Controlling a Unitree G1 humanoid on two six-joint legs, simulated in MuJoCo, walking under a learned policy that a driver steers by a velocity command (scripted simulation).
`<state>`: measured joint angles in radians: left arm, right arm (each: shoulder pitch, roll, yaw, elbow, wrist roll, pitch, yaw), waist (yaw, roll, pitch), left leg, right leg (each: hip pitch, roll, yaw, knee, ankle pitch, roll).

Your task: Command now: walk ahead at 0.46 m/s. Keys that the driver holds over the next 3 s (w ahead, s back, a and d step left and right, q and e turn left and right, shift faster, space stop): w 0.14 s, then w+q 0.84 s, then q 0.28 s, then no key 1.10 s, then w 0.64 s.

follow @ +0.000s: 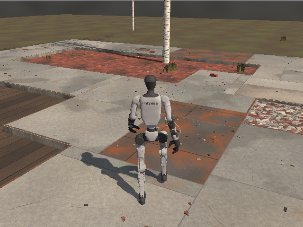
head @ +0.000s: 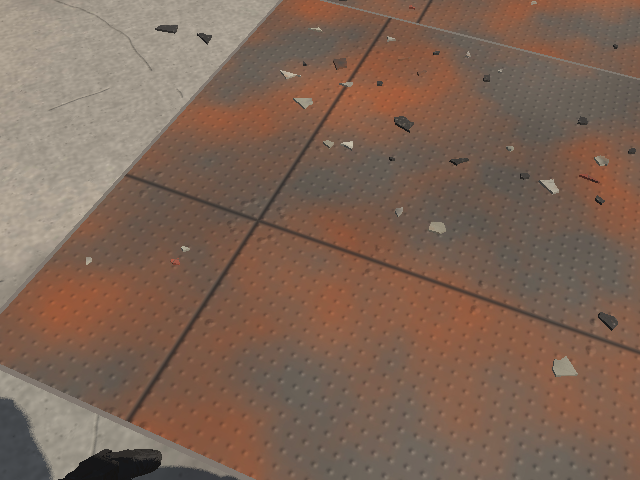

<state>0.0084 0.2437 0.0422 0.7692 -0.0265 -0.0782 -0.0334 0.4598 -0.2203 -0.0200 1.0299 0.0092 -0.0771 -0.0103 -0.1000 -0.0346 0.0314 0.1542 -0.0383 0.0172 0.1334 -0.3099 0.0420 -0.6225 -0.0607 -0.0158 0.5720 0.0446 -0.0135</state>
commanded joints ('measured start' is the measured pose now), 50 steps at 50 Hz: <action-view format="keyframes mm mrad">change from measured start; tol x32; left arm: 1 -134 80 13 -101 -2 -25 -16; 6 445 305 96 55 26 -13 9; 50 -75 115 17 -98 26 -38 22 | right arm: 1 24 -185 -43 -25 8 1 -9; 28 -466 -84 -31 -340 13 9 68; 33 -1 -314 -137 -277 20 31 41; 50 -104 -230 -99 -336 14 19 -5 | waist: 1 45 119 107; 7 229 -168 -451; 16 71 -29 27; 35 -25 187 -392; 50 33 125 -16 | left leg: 1 -59 292 -88 15 513 119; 4 -47 256 -42 354 991 76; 7 -779 -17 -158 1197 -242 -6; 8 -873 47 -159 1250 -195 15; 28 -893 124 14 481 271 25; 32 -385 -26 92 419 185 127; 35 259 375 -815 161 4 369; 50 -392 128 -288 137 306 162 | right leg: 1 11 21 -3 -59 -23 -39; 5 694 10 46 -22 -106 -157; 6 1100 -273 540 -81 -335 -334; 7 1083 -332 813 -278 -478 -353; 14 379 -161 137 -472 -163 -197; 26 684 -200 -118 -435 75 -155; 31 759 -212 -185 -67 704 -99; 35 -146 79 126 877 -585 0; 50 125 55 65 -34 68 70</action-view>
